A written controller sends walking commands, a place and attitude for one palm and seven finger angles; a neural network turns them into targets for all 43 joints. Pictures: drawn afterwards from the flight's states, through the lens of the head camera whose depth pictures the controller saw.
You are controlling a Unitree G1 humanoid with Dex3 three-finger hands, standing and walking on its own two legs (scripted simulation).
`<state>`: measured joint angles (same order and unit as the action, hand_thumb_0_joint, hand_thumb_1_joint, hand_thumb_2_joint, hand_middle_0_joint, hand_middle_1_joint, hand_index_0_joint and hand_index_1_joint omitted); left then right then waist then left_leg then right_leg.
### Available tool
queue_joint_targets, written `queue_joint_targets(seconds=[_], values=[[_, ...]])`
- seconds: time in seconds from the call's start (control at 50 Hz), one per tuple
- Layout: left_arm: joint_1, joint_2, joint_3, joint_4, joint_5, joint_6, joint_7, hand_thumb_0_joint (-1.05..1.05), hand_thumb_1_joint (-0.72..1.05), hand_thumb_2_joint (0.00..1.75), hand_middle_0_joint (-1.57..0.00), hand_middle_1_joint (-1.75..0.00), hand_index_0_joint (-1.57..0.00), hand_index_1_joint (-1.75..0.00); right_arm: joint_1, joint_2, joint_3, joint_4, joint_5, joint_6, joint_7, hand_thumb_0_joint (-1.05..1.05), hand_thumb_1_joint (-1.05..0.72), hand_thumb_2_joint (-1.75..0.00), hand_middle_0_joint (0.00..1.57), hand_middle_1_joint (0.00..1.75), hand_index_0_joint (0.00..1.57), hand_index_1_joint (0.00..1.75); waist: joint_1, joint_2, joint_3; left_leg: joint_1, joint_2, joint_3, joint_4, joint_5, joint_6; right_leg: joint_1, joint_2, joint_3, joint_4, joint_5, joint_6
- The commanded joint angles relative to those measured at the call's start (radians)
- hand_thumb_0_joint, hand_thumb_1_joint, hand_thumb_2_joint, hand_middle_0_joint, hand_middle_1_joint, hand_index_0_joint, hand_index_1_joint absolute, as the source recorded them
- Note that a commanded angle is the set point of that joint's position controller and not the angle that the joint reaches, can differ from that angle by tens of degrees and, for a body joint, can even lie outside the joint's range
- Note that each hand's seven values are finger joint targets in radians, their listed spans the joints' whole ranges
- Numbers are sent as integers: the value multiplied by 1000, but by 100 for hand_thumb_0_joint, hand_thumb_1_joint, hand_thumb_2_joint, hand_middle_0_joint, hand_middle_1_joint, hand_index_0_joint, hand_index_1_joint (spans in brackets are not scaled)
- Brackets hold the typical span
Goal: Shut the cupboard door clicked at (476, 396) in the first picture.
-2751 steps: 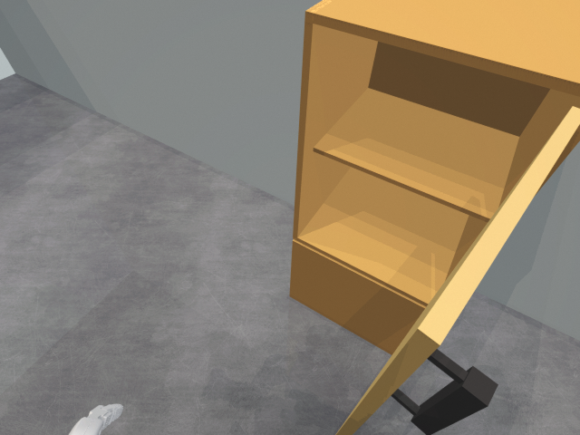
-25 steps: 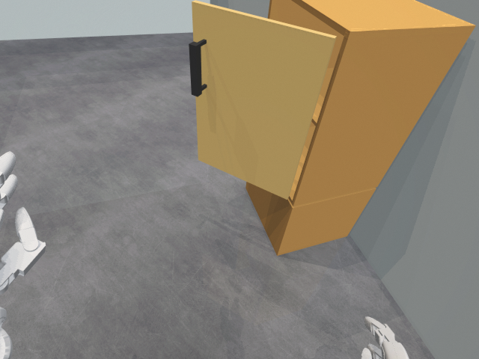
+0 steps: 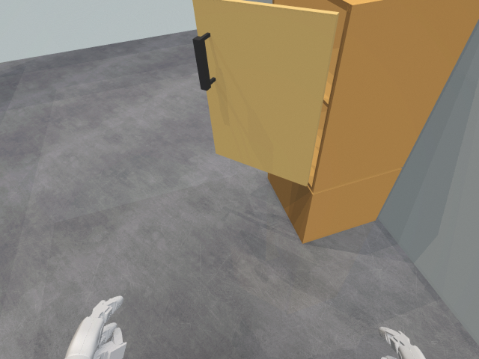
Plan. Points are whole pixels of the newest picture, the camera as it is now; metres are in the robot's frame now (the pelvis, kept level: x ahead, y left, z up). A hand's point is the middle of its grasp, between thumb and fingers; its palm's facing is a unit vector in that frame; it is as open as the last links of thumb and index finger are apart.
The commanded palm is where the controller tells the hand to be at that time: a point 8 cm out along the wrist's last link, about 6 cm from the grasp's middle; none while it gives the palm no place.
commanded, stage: let the arm hang, fingers relaxed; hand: left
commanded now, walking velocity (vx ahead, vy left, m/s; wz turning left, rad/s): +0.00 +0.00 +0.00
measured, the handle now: (206, 61) +0.92 +0.15 +0.07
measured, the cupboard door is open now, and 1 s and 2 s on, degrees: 42 42 42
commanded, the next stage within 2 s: look to check the result in 0.92 s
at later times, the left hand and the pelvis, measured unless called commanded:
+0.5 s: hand out of the picture -0.06 +0.21 -0.15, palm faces +0.02 -0.96 -0.28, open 7.3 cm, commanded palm none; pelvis -0.02 +0.00 +0.01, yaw +0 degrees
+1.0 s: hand out of the picture +0.00 +0.17 -0.16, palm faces +0.01 -0.98 -0.18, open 7.4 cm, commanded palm none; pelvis -0.01 +0.00 +0.02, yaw +0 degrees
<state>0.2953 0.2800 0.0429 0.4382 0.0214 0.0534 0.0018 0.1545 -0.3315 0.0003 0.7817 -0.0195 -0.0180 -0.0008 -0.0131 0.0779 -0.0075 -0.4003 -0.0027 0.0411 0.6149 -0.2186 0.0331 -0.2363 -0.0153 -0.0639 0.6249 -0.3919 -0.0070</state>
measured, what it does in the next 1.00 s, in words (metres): stands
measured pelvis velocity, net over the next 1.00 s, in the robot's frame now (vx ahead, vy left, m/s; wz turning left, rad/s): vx -0.01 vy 0.00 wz -0.01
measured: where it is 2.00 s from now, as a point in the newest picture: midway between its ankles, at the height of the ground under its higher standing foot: outside the picture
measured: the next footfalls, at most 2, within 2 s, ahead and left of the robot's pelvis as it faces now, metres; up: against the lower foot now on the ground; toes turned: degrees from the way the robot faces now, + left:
none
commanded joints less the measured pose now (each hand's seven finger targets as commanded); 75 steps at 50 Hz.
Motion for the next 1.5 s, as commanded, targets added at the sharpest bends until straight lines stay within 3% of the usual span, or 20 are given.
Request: queue_joint_targets(seconds=[0.0,0.04,0.06,0.1,0.14,0.2,0.32,0.4,0.54,0.66,0.78,0.88,1.0,1.22,1.48], values=[[-24,139,17,93,2,-52,12,0,90,90,-20,-30,-20,-30,21,-63,-24,-47,-11,8,-3,0,-90,-90,20,30,20,30,-7,-247,-34,156,43,-92,-1,116,-9,-116,-177,173,-227,139,-115],[-37,117,-1,183,-2,-46,16,0,90,90,-20,-30,-20,-30,41,-36,-15,-5,-12,19,-3,0,-90,-90,20,30,20,30,-16,-107,-31,194,54,-97,-40,150,-13,-119,-157,154,-216,110,-104],[-30,120,-4,223,-2,-47,17,0,90,90,-20,-30,-20,-30,52,-47,-15,9,-10,18,-3,0,-90,-90,20,30,20,30,-16,-51,-47,200,76,-125,-77,195,-7,-85,-124,125,-197,104,-80],[17,87,-9,316,-7,-46,19,0,90,90,-20,-30,-20,-30,46,-37,-12,49,-8,15,-11,0,-90,-90,20,30,20,30,8,72,-50,150,104,-165,-153,178,11,6,-85,109,-194,106,-49],[56,65,7,385,-7,-44,20,0,90,90,-20,-30,-20,-30,49,-27,-17,79,-11,17,-18,0,-90,-90,20,30,20,30,21,158,-47,117,108,-172,-204,89,13,57,-74,94,-207,93,-52],[59,72,3,467,-8,-44,16,0,90,90,-20,-30,-20,-30,75,-26,-22,123,-3,23,-25,0,-90,-90,20,30,20,30,21,120,-1,89,108,-182,-248,-19,8,71,-71,96,-252,71,-58],[55,57,-8,573,-7,-53,15,0,90,90,-20,-30,-20,-30,135,-18,-33,199,2,31,-29,0,-90,-90,20,30,20,30,2,-79,56,162,100,-154,-258,-80,0,-25,-87,110,-335,-19,-64],[67,48,-10,615,-6,-51,19,0,90,90,-20,-30,-20,-30,158,-2,-35,241,2,34,-28,0,-90,-90,20,30,20,30,-1,-112,96,181,103,-149,-276,-106,2,-78,-82,110,-346,-70,-60],[83,39,-10,652,-7,-57,24,0,90,90,-20,-30,-20,-30,158,14,-33,283,4,25,-29,0,-90,-90,20,30,20,30,7,-118,104,185,105,-134,-286,-44,4,-64,-86,110,-336,-16,-54],[92,39,-9,663,-6,-58,26,0,90,90,-20,-30,-20,-30,156,27,-30,300,5,22,-30,0,-90,-90,20,30,20,30,13,-66,111,178,101,-130,-296,-24,2,-45,-84,108,-333,11,-52],[75,26,-10,668,-7,-59,27,0,90,90,-20,-30,-20,-30,153,44,-29,307,3,22,-30,0,-90,-90,20,30,20,30,9,-64,114,179,96,-121,-294,-18,-6,-43,-90,109,-342,16,-50],[63,24,-7,668,-8,-62,27,0,90,90,-20,-30,-20,-30,148,31,-30,307,4,14,-33,0,-90,-90,20,30,20,30,10,-34,78,188,103,-130,-299,25,-4,1,-85,104,-327,75,-50],[52,24,-8,674,-9,-66,28,0,90,90,-20,-30,-20,-30,138,23,-29,309,6,8,-36,0,-90,-90,20,30,20,30,12,-53,56,216,110,-125,-286,114,-1,32,-90,97,-326,145,-45],[27,52,-8,671,-9,-70,28,0,90,90,-20,-30,-20,-30,104,-4,-32,310,7,11,-33,0,-90,-90,20,30,20,30,7,-88,56,243,114,-114,-278,140,-2,39,-95,106,-349,165,-44],[-12,97,-6,669,-9,-75,25,0,90,90,-20,-30,-20,-30,48,-46,-34,307,8,8,-30,0,-90,-90,20,30,20,30,8,-72,49,269,118,-115,-284,163,-3,58,-105,110,-370,199,-43]])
